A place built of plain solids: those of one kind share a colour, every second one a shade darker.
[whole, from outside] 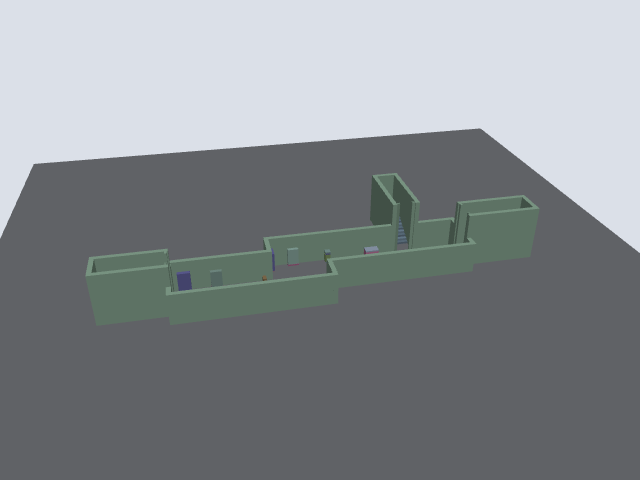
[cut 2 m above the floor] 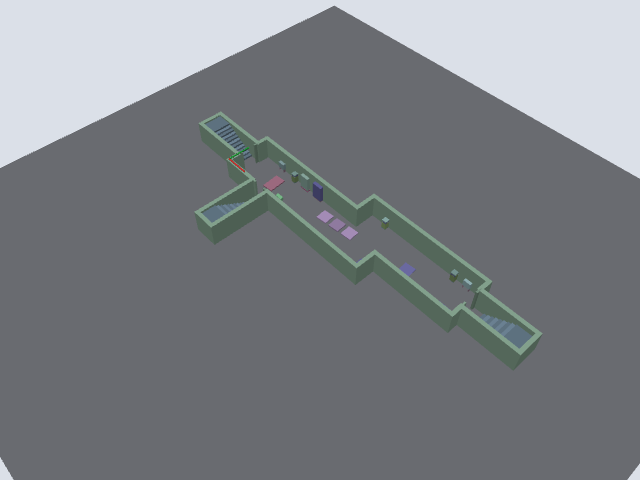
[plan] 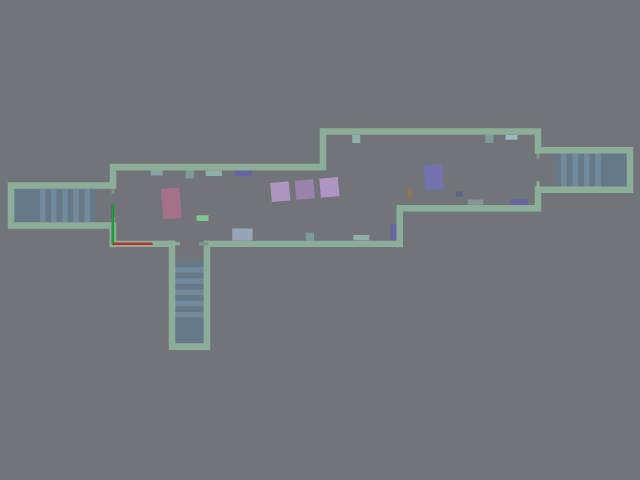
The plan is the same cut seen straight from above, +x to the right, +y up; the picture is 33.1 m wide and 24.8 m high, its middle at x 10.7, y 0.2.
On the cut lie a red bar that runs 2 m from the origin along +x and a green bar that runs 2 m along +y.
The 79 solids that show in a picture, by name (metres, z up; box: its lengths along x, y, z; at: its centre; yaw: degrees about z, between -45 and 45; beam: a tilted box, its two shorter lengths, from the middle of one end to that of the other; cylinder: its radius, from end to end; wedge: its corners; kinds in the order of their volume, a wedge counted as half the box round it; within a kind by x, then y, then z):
{
 "wall_1": {"box": [0.34, 2.4, 4.29], "at": [-5.27, 1.98, 2.09]},
 "wall_2": {"box": [5.61, 0.34, 4.29], "at": [-2.63, 0.95, 2.09]},
 "wall_3": {"box": [5.61, 0.34, 4.29], "at": [-2.63, 3.01, 2.09]},
 "wall_4": {"box": [0.34, 1.29, 2.43], "at": [0.0, 0.48, 1.17]},
 "wall_5": {"box": [0.16, 0.5, 4.29], "at": [0.0, 1.12, 2.09]},
 "wall_6": {"box": [0.16, 0.5, 4.29], "at": [0.0, 2.84, 2.09]},
 "wall_7": {"box": [0.34, 1.29, 2.43], "at": [0.0, 3.49, 1.17]},
 "wall_8": {"box": [3.39, 0.34, 2.43], "at": [1.53, 0.0, 1.17]},
 "wall_9": {"box": [0.34, 5.65, 4.23], "at": [3.05, -2.65, 2.07]},
 "wall_10": {"box": [0.5, 0.16, 4.23], "at": [3.22, 0.0, 2.07]},
 "wall_11": {"box": [2.15, 0.34, 4.23], "at": [3.96, -5.31, 2.07]},
 "wall_12": {"box": [0.5, 0.16, 4.23], "at": [4.69, 0.0, 2.07]},
 "wall_13": {"box": [0.34, 5.65, 4.23], "at": [4.86, -2.65, 2.07]},
 "wall_14": {"box": [11.2, 0.34, 2.43], "at": [5.43, 3.96, 1.17]},
 "wall_15": {"box": [10.3, 0.34, 2.43], "at": [9.84, 0.0, 1.17]},
 "wall_16": {"box": [0.34, 2.18, 2.43], "at": [10.86, 4.88, 1.17]},
 "wall_17": {"box": [0.34, 2.18, 2.43], "at": [14.82, 0.92, 1.17]},
 "wall_18": {"box": [11.45, 0.34, 2.43], "at": [16.41, 5.8, 1.17]},
 "wall_19": {"box": [7.48, 0.34, 2.43], "at": [18.39, 1.84, 1.17]},
 "wall_20": {"box": [0.34, 1.3, 2.43], "at": [21.96, 2.32, 1.17]},
 "wall_21": {"box": [0.16, 0.53, 3.96], "at": [21.96, 2.98, 1.93]},
 "wall_22": {"box": [0.16, 0.53, 3.96], "at": [21.96, 4.66, 1.93]},
 "wall_23": {"box": [0.34, 1.3, 2.43], "at": [21.96, 5.32, 1.17]},
 "wall_24": {"box": [5.1, 0.34, 3.96], "at": [24.34, 2.8, 1.93]},
 "wall_25": {"box": [5.1, 0.34, 3.96], "at": [24.34, 4.84, 1.93]},
 "wall_26": {"box": [0.34, 2.38, 3.96], "at": [26.72, 3.82, 1.93]},
 "piece_1": {"box": [1.33, 1.72, 1.91], "at": [-4.43, 1.98, 0.9]},
 "piece_2": {"box": [0.29, 1.72, 1.74], "at": [-3.63, 1.98, 0.82]},
 "piece_3": {"box": [0.29, 1.72, 1.57], "at": [-3.34, 1.98, 0.74]},
 "piece_4": {"box": [0.29, 1.72, 1.4], "at": [-3.05, 1.98, 0.65]},
 "piece_5": {"box": [0.29, 1.72, 1.23], "at": [-2.76, 1.98, 0.57]},
 "piece_6": {"box": [0.29, 1.72, 1.06], "at": [-2.48, 1.98, 0.48]},
 "piece_7": {"box": [0.29, 1.72, 0.9], "at": [-2.19, 1.98, 0.4]},
 "piece_8": {"box": [0.29, 1.72, 0.73], "at": [-1.9, 1.98, 0.31]},
 "piece_9": {"box": [0.29, 1.72, 0.56], "at": [-1.62, 1.98, 0.23]},
 "piece_10": {"box": [0.29, 1.72, 0.39], "at": [-1.33, 1.98, 0.14]},
 "piece_11": {"box": [0.29, 1.72, 0.22], "at": [-1.04, 1.98, 0.06]},
 "piece_12": {"box": [1.47, 1.33, 1.84], "at": [3.96, -4.47, 0.87]},
 "piece_13": {"box": [1.47, 0.29, 1.68], "at": [3.96, -3.66, 0.79]},
 "piece_14": {"box": [1.47, 0.29, 1.52], "at": [3.96, -3.37, 0.71]},
 "piece_15": {"box": [1.47, 0.29, 1.35], "at": [3.96, -3.08, 0.63]},
 "piece_16": {"box": [1.47, 0.29, 1.19], "at": [3.96, -2.79, 0.55]},
 "piece_17": {"box": [1.47, 0.29, 1.03], "at": [3.96, -2.5, 0.46]},
 "piece_18": {"box": [1.47, 0.29, 0.86], "at": [3.96, -2.21, 0.38]},
 "piece_19": {"box": [1.47, 0.29, 0.7], "at": [3.96, -1.92, 0.3]},
 "piece_20": {"box": [1.47, 0.29, 0.54], "at": [3.96, -1.63, 0.22]},
 "piece_21": {"box": [1.47, 0.29, 0.38], "at": [3.96, -1.34, 0.14]},
 "piece_22": {"box": [1.47, 0.29, 0.21], "at": [3.96, -1.04, 0.06]},
 "piece_23": {"box": [0.29, 1.7, 0.22], "at": [23.01, 3.82, 0.06]},
 "piece_24": {"box": [0.29, 1.7, 0.39], "at": [23.3, 3.82, 0.14]},
 "piece_25": {"box": [0.29, 1.7, 0.56], "at": [23.6, 3.82, 0.23]},
 "piece_26": {"box": [0.29, 1.7, 0.73], "at": [23.89, 3.82, 0.32]},
 "piece_27": {"box": [0.29, 1.7, 0.9], "at": [24.19, 3.82, 0.4]},
 "piece_28": {"box": [0.29, 1.7, 1.07], "at": [24.48, 3.82, 0.48]},
 "piece_29": {"box": [0.29, 1.7, 1.24], "at": [24.78, 3.82, 0.57]},
 "piece_30": {"box": [0.29, 1.7, 1.41], "at": [25.07, 3.82, 0.66]},
 "piece_31": {"box": [1.33, 1.7, 1.58], "at": [25.88, 3.82, 0.74]},
 "passage_cabinet_body_1": {"box": [0.91, 0.3, 1.47], "at": [6.75, 3.65, 0.82]},
 "passage_cabinet_body_2": {"box": [0.3, 0.85, 1.47], "at": [14.5, 0.6, 0.82]},
 "passage_cabinet_body_3": {"box": [0.93, 0.3, 1.47], "at": [21.0, 2.16, 0.82]},
 "cabinet_passage_body_1": {"box": [0.82, 0.28, 1.28], "at": [5.21, 3.65, 0.76]},
 "cabinet_passage_body_2": {"box": [0.82, 0.28, 1.28], "at": [12.84, 0.32, 0.76]},
 "cabinet_passage_body_3": {"box": [0.82, 0.28, 1.28], "at": [18.74, 2.16, 0.76]},
 "duckboard_1": {"box": [0.96, 0.99, 0.16], "at": [8.65, 2.69, 0.03], "yaw": 5.1},
 "duckboard_2": {"box": [0.96, 0.99, 0.16], "at": [9.91, 2.81, 0.03], "yaw": 5.1},
 "duckboard_3": {"box": [0.96, 0.99, 0.16], "at": [11.18, 2.92, 0.03], "yaw": 5.1},
 "deck_1": {"box": [0.95, 1.57, 0.16], "at": [3.02, 2.09, 0.03], "yaw": 5.1},
 "firebox_passage_box_1": {"box": [0.62, 0.26, 0.56], "at": [2.26, 3.67, 0.58]},
 "firebox_passage_box_2": {"box": [0.62, 0.26, 0.56], "at": [20.6, 5.5, 0.58]},
 "bin_passage_body_1": {"box": [0.4, 0.4, 0.62], "at": [19.45, 5.42, 0.37]},
 "suitcase_1": {"box": [0.26, 0.46, 0.71], "at": [15.33, 2.59, 0.3]},
 "bin_passage_lid_1": {"box": [0.42, 0.42, 0.12], "at": [3.98, 3.58, 0.86]},
 "bin_passage_lid_2": {"box": [0.42, 0.42, 0.12], "at": [10.18, 0.38, 0.86]},
 "bin_passage_lid_3": {"box": [0.42, 0.42, 0.12], "at": [12.57, 5.42, 0.86]},
 "bin_passage_lid_4": {"box": [0.42, 0.42, 0.12], "at": [19.45, 5.42, 0.86]},
 "mat_1": {"box": [0.98, 1.32, 0.07], "at": [16.58, 3.45, -0.02], "yaw": 5.1},
 "gritbin_passage_lid_1": {"box": [1.05, 0.62, 0.1], "at": [6.69, 0.48, 0.67]},
 "holdall_1": {"box": [0.62, 0.3, 0.35], "at": [4.63, 1.33, 0.12]},
 "parcel_1": {"box": [0.36, 0.28, 0.27], "at": [17.91, 2.57, 0.09]}
}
